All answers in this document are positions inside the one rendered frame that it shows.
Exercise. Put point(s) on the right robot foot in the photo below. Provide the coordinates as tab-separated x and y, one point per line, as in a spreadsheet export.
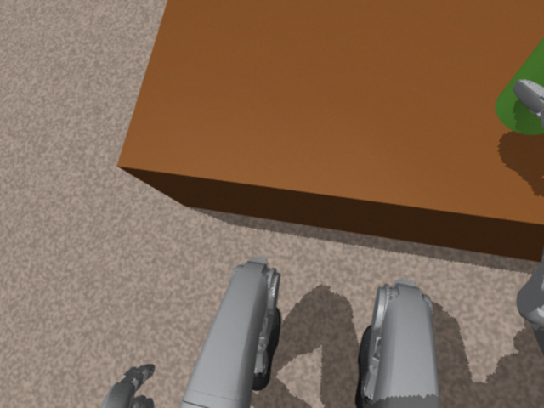
362	401

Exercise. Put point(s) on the left robot hand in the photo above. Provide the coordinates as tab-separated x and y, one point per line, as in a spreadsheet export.
121	394

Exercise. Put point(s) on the left robot foot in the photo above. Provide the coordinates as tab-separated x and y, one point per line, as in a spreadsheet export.
261	380

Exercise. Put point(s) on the bottle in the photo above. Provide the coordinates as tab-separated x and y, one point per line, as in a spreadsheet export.
509	109

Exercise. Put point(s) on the right robot arm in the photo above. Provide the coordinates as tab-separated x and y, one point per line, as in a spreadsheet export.
530	303

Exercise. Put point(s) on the right robot hand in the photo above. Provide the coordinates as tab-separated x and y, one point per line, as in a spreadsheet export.
531	96

